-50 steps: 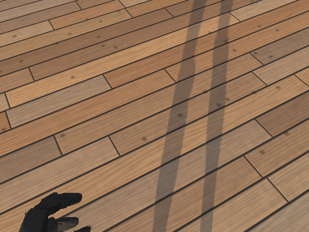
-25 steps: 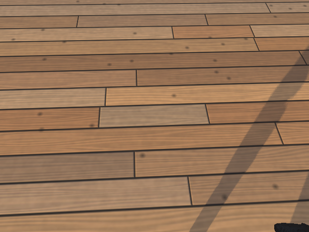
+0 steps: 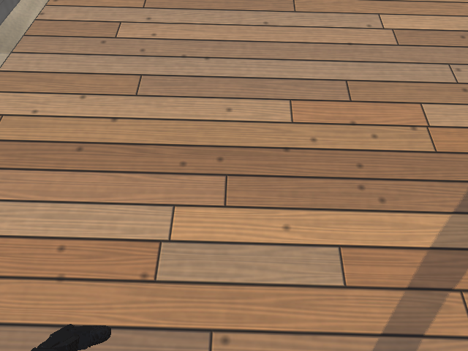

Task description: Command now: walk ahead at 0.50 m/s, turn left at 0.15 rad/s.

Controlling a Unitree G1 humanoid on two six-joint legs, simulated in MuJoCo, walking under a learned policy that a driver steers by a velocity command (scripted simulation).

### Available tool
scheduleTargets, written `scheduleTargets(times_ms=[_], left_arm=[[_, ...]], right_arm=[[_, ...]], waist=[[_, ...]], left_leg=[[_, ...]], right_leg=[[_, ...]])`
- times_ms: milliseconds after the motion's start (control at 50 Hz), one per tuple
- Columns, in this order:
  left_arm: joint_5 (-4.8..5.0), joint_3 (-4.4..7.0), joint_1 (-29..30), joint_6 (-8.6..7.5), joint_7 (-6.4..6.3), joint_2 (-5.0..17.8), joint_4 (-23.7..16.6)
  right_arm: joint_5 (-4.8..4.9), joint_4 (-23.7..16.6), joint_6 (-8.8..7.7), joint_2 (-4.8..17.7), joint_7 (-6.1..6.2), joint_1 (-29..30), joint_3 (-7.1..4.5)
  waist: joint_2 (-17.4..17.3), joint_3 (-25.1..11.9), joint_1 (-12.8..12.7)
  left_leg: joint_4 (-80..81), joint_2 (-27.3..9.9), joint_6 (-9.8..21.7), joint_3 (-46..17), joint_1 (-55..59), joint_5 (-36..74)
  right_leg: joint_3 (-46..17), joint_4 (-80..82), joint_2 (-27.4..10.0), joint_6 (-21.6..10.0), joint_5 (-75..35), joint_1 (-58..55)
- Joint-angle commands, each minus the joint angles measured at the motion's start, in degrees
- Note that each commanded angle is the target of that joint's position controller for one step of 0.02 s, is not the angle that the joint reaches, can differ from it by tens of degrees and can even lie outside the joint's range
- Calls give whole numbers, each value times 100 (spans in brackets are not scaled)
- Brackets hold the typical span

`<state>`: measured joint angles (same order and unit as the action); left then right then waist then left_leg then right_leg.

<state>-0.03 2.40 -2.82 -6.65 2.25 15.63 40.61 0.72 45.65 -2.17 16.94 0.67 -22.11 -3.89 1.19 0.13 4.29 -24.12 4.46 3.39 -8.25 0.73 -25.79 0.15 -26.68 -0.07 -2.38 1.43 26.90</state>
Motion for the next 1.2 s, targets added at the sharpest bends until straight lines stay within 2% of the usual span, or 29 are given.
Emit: scheduleTargets(times_ms=[20,40,60,80,120,200,320,380,440,480,500,520,540,560,580,600,620,640,720,840,940,1000,1040,1060,1080,1100,1120,1160,1200], left_arm=[[-123,494,-1901,-90,-74,1523,28],[-9,476,-2242,-38,-7,1388,251],[121,344,-2033,-14,-17,942,226],[95,286,-1591,36,-47,801,165],[-31,189,-1121,74,-59,605,108],[13,188,-1108,7,-82,685,240],[93,233,-1541,100,-174,925,506],[124,238,-1915,175,-188,976,704],[139,268,-2030,290,-225,1041,837],[135,303,-1923,348,-259,1154,851],[132,294,-1804,382,-274,1156,836],[76,222,-1779,389,-292,1001,766],[-15,39,-2271,304,-269,455,574],[35,-35,-2456,184,-218,313,682],[180,123,-1973,90,-169,913,576],[251,132,-1458,40,-148,953,421],[183,129,-1228,41,-162,878,378],[100,166,-1232,92,-181,853,405],[39,108,-1380,302,-218,512,452],[24,22,-155,216,-143,326,141],[85,21,524,155,-7,428,-133],[72,90,210,119,42,619,-98],[35,325,-1265,116,-30,1061,335],[-71,462,-2052,138,-78,1639,449],[27,442,-2305,179,-51,1548,560],[89,304,-2089,181,-59,1112,521],[77,256,-1648,184,-78,970,441],[-32,169,-1050,169,-68,675,346],[-56,151,-917,117,-54,592,366]], right_arm=[[-62,-443,-78,339,10,-324,-7],[21,-388,-164,187,-8,-664,63],[105,-440,-202,727,-34,-90,-47],[117,-582,-227,819,-46,443,-73],[-15,-646,-245,695,-57,761,-88],[-36,-610,-156,346,-52,623,-24],[-41,-890,-250,107,-127,1769,92],[15,-1044,-294,126,-212,2264,100],[25,-1175,-330,237,-307,2479,73],[6,-1099,-342,423,-321,2102,-4],[-13,-914,-341,599,-295,1455,-106],[-47,-662,-329,892,-237,526,-234],[-177,-564,-303,1468,-185,-230,-360],[-43,-453,-265,1252,-200,-408,-314],[4,-482,-247,891,-195,-112,-185],[-13,-532,-238,743,-175,271,-132],[-60,-537,-244,624,-190,618,-87],[-105,-561,-277,458,-207,852,-38],[-77,-414,-399,566,-219,958,-78],[-25,-84,-342,800,-97,501,-123],[43,258,-211,912,-65,21,-161],[52,339,-111,1003,-22,94,-199],[3,298,-55,821,7,178,-114],[-85,110,-127,331,-15,-293,61],[-69,203,-251,76,-51,-556,152],[80,136,-341,682,-99,-25,0],[159,-6,-395,793,-113,438,-31],[37,-32,-362,694,-67,712,-58],[12,51,-244,462,-58,473,-35]], waist=[[441,-1870,-902],[1580,-2163,-850],[886,-1355,-1002],[467,-629,-931],[175,-4,-642],[360,4,-413],[208,192,-773],[200,315,-946],[252,356,-869],[369,95,-580],[347,-307,-196],[217,-985,207],[-851,-1976,182],[-1706,-2534,164],[-1164,-1697,234],[-850,-973,133],[-477,-463,-56],[-497,-250,-249],[-548,-50,-559],[-399,245,-185],[-423,382,-2],[-568,162,-279],[-422,-815,-982],[564,-1796,-994],[1470,-2280,-965],[938,-1625,-1084],[662,-899,-982],[312,-213,-654],[436,-200,-414]], left_leg=[[-3370,-395,73,-17,-2299,2891],[-4598,143,-138,-69,-3732,-730],[-5032,-227,-100,-273,-4360,-551],[-4920,-520,-80,0,-4498,-4],[-4279,-922,-125,225,-4138,703],[-3531,-1134,-324,422,-3799,1132],[-1335,-962,-435,727,-3549,2992],[-823,-839,-372,759,-3537,3191],[-507,-769,-171,713,-3645,2654],[-391,-581,4,857,-3005,2225],[-235,-421,161,1022,-2065,2291],[-414,-677,395,800,-548,2498],[-553,-2166,1152,-1349,1834,2334],[310,-2775,1707,-3326,2489,1433],[534,-2562,1423,-2831,1914,813],[673,-2323,1216,-2025,1070,936],[894,-2078,1110,-1476,221,1377],[1085,-1880,1026,-1099,-345,1809],[1612,-1708,1148,-375,-1177,2565],[1751,-1404,864,427,-1084,2710],[1396,-1797,773,304,-144,2736],[815,-1915,600,280,286,3817],[-984,-1412,304,700,-282,4721],[-3137,-781,-60,1019,-2217,2901],[-4389,-67,-229,510,-3659,-755],[-4928,-421,-144,121,-4319,-698],[-4838,-720,-76,304,-4525,-139],[-4235,-1127,-117,428,-4062,691],[-3955,-1245,-200,422,-3549,980]], right_leg=[[-2118,-182,-1548,-1188,175,-4194],[-4143,684,-2219,-1636,1527,-4988],[-3898,937,-2080,-1372,2535,-4482],[-3139,1084,-1885,-1161,2390,-3668],[-2230,1412,-1459,-1048,1299,-2443],[-1381,1805,-1220,-1144,52,-1878],[-463,1923,-886,-897,-617,-1907],[-521,1811,-1093,-886,-555,-2319],[-619,1465,-1386,-784,-972,-2964],[-572,937,-1409,-664,-2126,-3170],[-383,187,-1224,-544,-2942,-3054],[-185,-988,-946,-366,-2658,-2379],[108,-3190,-244,-11,-446,-285],[-408,-4439,344,124,3110,971],[-714,-4863,-37,50,3031,1592],[-532,-4721,-317,3,2531,1705],[-403,-4328,-532,31,2094,1550],[-429,-3977,-705,67,1792,1236],[-358,-3333,-832,293,1211,844],[-131,-1160,-626,364,-668,773],[-163,-404,-468,169,-438,923],[-16,-180,-281,-71,219,363],[77,-153,-205,-405,71,-1866],[-1913,-267,-1615,-1130,249,-4158],[-3980,611,-2235,-1656,1330,-5036],[-3678,857,-2065,-1396,2063,-4617],[-2939,1003,-1892,-1189,1905,-3819],[-1988,1372,-1484,-1046,958,-2439],[-1566,1678,-1322,-1077,471,-1901]])
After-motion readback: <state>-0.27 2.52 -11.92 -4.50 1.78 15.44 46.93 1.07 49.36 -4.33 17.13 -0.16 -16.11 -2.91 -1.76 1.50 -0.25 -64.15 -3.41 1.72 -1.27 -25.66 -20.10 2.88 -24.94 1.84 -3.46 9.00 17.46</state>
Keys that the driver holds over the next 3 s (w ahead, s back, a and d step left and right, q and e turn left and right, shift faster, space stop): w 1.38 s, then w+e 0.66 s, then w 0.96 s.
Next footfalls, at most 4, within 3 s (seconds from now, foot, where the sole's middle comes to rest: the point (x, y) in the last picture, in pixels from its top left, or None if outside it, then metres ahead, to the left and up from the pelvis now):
0.52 left None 0.47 0.12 -0.76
1.04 right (260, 258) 0.76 -0.12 -0.76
1.56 left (182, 188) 1.06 0.13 -0.76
2.10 right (262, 140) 1.28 -0.19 -0.76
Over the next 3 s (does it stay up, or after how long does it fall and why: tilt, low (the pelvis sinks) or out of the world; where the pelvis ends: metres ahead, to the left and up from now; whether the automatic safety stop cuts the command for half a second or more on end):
stays up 1.65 -0.21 0.02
